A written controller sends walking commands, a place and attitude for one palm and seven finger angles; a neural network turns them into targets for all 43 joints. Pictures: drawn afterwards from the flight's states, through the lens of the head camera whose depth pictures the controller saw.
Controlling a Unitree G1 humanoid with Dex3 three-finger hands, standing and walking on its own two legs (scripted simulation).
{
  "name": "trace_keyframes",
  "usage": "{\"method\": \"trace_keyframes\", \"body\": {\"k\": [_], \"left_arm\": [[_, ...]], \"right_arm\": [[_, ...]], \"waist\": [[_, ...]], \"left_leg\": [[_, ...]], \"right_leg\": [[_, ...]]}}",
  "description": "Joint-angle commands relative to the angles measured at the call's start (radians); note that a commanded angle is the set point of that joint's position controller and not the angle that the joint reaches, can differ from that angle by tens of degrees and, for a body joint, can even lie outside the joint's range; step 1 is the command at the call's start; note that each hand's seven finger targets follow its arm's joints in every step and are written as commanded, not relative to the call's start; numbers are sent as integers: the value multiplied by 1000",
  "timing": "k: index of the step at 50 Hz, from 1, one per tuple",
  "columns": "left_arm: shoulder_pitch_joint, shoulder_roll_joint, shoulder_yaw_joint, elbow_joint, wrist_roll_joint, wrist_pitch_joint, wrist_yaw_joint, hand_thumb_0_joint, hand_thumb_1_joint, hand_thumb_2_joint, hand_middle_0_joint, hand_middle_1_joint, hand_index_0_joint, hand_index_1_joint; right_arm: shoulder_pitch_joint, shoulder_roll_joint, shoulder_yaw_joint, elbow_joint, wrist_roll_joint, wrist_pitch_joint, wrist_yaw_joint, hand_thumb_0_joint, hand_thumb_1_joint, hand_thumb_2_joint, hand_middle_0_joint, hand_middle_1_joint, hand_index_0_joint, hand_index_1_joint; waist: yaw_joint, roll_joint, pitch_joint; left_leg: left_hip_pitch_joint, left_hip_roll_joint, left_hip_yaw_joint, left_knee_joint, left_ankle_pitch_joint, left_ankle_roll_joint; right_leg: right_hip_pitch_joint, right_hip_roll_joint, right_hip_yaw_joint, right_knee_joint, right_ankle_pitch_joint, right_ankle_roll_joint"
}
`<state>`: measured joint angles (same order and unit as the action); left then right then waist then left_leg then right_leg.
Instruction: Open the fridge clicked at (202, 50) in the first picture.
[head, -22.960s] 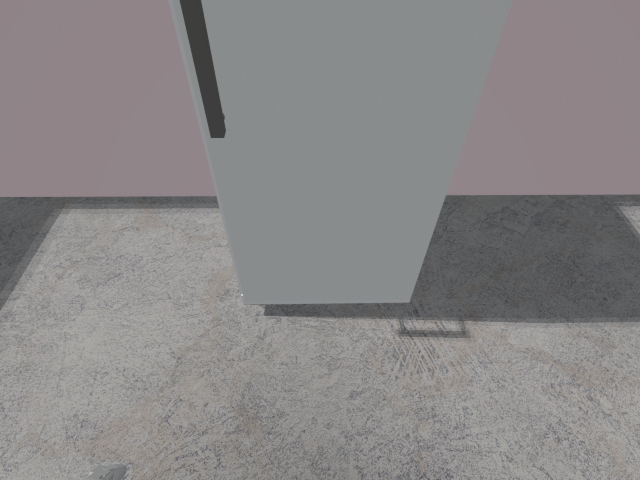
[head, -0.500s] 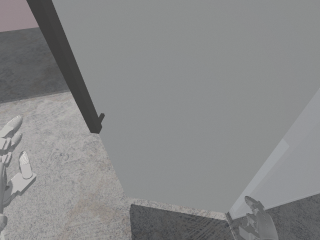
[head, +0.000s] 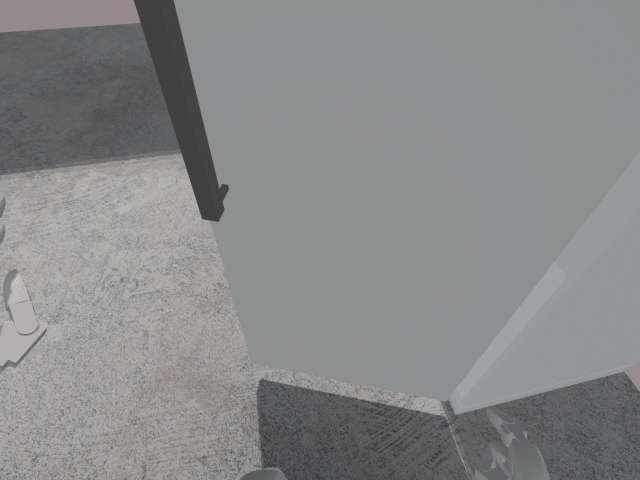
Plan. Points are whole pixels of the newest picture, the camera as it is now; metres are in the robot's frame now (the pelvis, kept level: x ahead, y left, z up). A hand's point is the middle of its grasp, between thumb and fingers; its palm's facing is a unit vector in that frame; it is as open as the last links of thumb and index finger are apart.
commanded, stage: step back with the hand held close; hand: left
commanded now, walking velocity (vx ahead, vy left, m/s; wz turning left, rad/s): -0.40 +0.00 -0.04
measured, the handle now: (192, 98) +0.50 +0.19 +0.23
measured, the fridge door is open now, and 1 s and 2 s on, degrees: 66 66 66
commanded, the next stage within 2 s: stop stepping back and stand still in 0.62 s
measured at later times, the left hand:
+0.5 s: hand out of the picture +0.12 +0.27 +0.18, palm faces +0.49 -0.77 -0.42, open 7.4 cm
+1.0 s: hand out of the picture -0.01 +0.27 +0.18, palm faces +0.41 -0.81 -0.43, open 7.4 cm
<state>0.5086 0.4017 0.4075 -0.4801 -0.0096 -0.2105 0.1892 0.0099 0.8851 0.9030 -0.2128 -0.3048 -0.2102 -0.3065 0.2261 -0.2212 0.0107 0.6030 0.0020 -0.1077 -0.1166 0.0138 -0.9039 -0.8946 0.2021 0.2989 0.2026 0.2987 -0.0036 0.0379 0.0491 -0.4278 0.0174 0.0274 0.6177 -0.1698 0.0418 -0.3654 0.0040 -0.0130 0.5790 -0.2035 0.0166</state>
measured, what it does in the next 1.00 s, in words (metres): walks backwards: right foot, then left foot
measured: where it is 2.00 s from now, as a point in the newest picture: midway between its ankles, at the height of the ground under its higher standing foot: outside the picture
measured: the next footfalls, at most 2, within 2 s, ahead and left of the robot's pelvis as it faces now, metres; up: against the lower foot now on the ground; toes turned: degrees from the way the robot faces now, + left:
right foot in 0.48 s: -0.07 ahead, -0.11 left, +0.00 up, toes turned +1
left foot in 0.66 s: -0.02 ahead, +0.12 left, +0.00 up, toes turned -1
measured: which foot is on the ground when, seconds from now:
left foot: down 0.00-0.48, up 0.50-0.64, down 0.66-0.88, up 0.90-1.00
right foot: down 0.00-0.28, up 0.30-0.46, down 0.48-1.00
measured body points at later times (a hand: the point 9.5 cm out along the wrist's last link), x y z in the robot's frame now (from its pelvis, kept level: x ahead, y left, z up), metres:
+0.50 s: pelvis -0.07 +0.00 +0.00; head -0.06 +0.01 +0.45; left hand +0.09 +0.30 +0.20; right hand +0.12 -0.21 -0.08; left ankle +0.10 +0.10 -0.72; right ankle -0.11 -0.11 -0.73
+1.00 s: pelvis -0.21 +0.01 +0.01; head -0.23 +0.03 +0.46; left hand -0.04 +0.31 +0.20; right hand -0.09 -0.25 -0.07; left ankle -0.16 +0.13 -0.69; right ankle -0.17 -0.09 -0.72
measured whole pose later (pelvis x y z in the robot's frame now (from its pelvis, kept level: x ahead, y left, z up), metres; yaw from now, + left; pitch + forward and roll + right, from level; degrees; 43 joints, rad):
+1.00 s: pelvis -0.21 +0.01 +0.01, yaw -4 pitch -2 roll +1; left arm 0.57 0.41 0.39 -0.51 -0.04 -0.15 0.18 0.01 0.88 0.90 -0.22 -0.31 -0.21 -0.31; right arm 0.27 -0.23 -0.01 0.67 -0.01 -0.08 -0.10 0.01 -0.90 -0.89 0.20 0.30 0.20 0.30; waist 0.02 -0.05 -0.01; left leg -0.41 0.00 0.04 0.80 -0.38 -0.01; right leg -0.30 -0.01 -0.01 0.54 -0.22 -0.04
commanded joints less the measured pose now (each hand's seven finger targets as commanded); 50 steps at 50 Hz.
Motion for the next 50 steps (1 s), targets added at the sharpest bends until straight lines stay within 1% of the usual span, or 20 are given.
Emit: {"method": "trace_keyframes", "body": {"k": [1, 8, 11, 14, 16, 21, 22, 24, 25, 27, 30, 32, 35, 38, 41, 42, 43, 44, 46, 50], "left_arm": [[-14, 166, 145, -210, 1, -79, 21, 0, 900, 900, -200, -300, -200, -300], [-88, 174, 110, -228, -12, -64, 37, 0, 900, 900, -200, -300, -200, -300], [-84, 193, 133, -266, -13, -70, 40, 0, 900, 900, -200, -300, -200, -300], [-45, 171, 173, -273, 3, -84, 31, 0, 900, 900, -200, -300, -200, -300], [-64, 196, 182, -301, -5, -86, 17, 0, 900, 900, -200, -300, -200, -300], [-5, 146, 106, -256, -56, -63, 9, 0, 900, 900, -200, -300, -200, -300], [-31, 156, 106, -261, -52, -62, 10, 0, 900, 900, -200, -300, -200, -300], [-153, 215, 92, -283, -34, -64, 18, 0, 900, 900, -200, -300, -200, -300], [-205, 218, 66, -262, -21, -56, 24, 0, 900, 900, -200, -300, -200, -300], [-199, 235, 77, -246, -5, -26, 15, 0, 900, 900, -200, -300, -200, -300], [-117, 212, 95, -207, -17, -29, 10, 0, 900, 900, -200, -300, -200, -300], [-53, 212, 107, -210, -21, -24, 2, 0, 900, 900, -200, -300, -200, -300], [112, 202, 153, -208, -57, -13, -22, 0, 900, 900, -200, -300, -200, -300], [139, 190, 147, -302, -54, -3, -19, 0, 900, 900, -200, -300, -200, -300], [104, 209, 150, -313, -50, 15, 4, 0, 900, 900, -200, -300, -200, -300], [78, 257, 180, -304, -38, 14, 10, 0, 900, 900, -200, -300, -200, -300], [41, 241, 160, -283, -41, 13, 13, 0, 900, 900, -200, -300, -200, -300], [6, 250, 163, -267, -38, 16, 21, 0, 900, 900, -200, -300, -200, -300], [-49, 211, 135, -205, -33, 17, 28, 0, 900, 900, -200, -300, -200, -300], [-128, 172, 80, -128, -11, 1, 32, 0, 900, 900, -200, -300, -200, -300]], "right_arm": [[-112, -136, -56, -162, -10, -64, -8, 0, -900, -900, 200, 300, 200, 300], [-101, -105, -50, -105, -16, -50, 3, 0, -900, -900, 200, 300, 200, 300], [-122, -118, -51, -126, -10, -44, -4, 0, -900, -900, 200, 300, 200, 300], [-148, -145, -62, -160, -19, -57, -13, 0, -900, -900, 200, 300, 200, 300], [-137, -128, -81, -143, -30, -69, -3, 0, -900, -900, 200, 300, 200, 300], [-145, -94, -59, -116, -30, -86, 22, 0, -900, -900, 200, 300, 200, 300], [-144, -92, -59, -108, -32, -80, 20, 0, -900, -900, 200, 300, 200, 300], [-143, -64, -43, -88, -26, -55, 20, 0, -900, -900, 200, 300, 200, 300], [-156, -79, -51, -82, -28, -54, 16, 0, -900, -900, 200, 300, 200, 300], [-180, -65, -34, -87, -31, -33, 9, 0, -900, -900, 200, 300, 200, 300], [-166, -67, -25, -97, -21, 2, -5, 0, -900, -900, 200, 300, 200, 300], [-169, -104, -52, -117, -1, 13, -11, 0, -900, -900, 200, 300, 200, 300], [-152, -109, -69, -154, -11, -7, 15, 0, -900, -900, 200, 300, 200, 300], [-103, -113, -73, -146, -15, -36, 32, 0, -900, -900, 200, 300, 200, 300], [-140, -131, -68, -177, -6, -39, 27, 0, -900, -900, 200, 300, 200, 300], [-135, -127, -68, -182, -11, -29, 21, 0, -900, -900, 200, 300, 200, 300], [-132, -114, -69, -177, -19, -20, 17, 0, -900, -900, 200, 300, 200, 300], [-101, -105, -63, -143, -14, -24, 14, 0, -900, -900, 200, 300, 200, 300], [-60, -107, -61, -104, -14, -26, 9, 0, -900, -900, 200, 300, 200, 300], [-66, -120, -59, -81, -18, -43, -4, 0, -900, -900, 200, 300, 200, 300]], "waist": [[16, 57, -105], [0, -111, -128], [6, -50, -135], [21, 251, -167], [17, 232, -182], [30, 185, -171], [27, 132, -141], [13, -197, -126], [26, -226, -126], [10, -165, -140], [4, -102, -162], [16, 18, -205], [45, 162, -307], [29, 191, -300], [14, 136, -164], [-1, 6, -116], [-13, -137, -70], [6, -235, -74], [-19, -167, -87], [-23, -131, -68]], "left_leg": [[-233, 115, -154, -248, -506, 38], [81, 32, -69, 49, -227, -24], [52, 71, -128, -49, -305, 0], [-326, 256, -332, -421, -595, 90], [-291, 303, -344, -496, -508, 96], [-7, 219, -192, -412, -280, 0], [27, 182, -165, -311, -238, -21], [157, 15, 3, 125, -181, -104], [106, -12, -22, 289, -252, -94], [10, -7, -42, 263, -200, -76], [115, -1, 10, -39, 28, -71], [208, 142, -109, -190, 530, -18], [295, 315, -237, -255, 767, 79], [249, 276, -189, -256, 500, 83], [-53, 163, -111, -312, -300, 12], [-82, 64, -68, -180, -418, -24], [-3, -2, -38, 62, -308, -59], [52, -19, -25, 259, -242, -70], [81, 6, -35, 349, -229, -59], [209, 6, 32, 18, -273, -20]], "right_leg": [[230, -26, 109, -27, -103, -30], [-106, -210, 270, -212, -86, -112], [-102, -132, 186, -136, -166, -72], [278, 62, 22, 292, -124, -4], [257, 109, 18, 493, -234, -7], [178, 69, -2, 14, -336, -48], [154, 17, 59, -193, -247, -66], [-82, -331, 472, -427, 5, -183], [-86, -374, 430, -357, 241, -214], [86, -309, 321, -183, 679, -188], [168, -205, 177, -65, 733, -98], [140, -75, 108, 1, 427, -19], [32, 41, 69, 199, -279, 8], [93, 26, 56, 161, -247, 7], [280, 9, -3, -81, -178, -30], [211, -69, 113, -243, -288, -74], [6, -238, 373, -405, -483, -160], [-118, -341, 489, -467, -562, -202], [-142, -312, 361, -409, -487, -175], [-102, -225, 199, -297, -469, -116]]}}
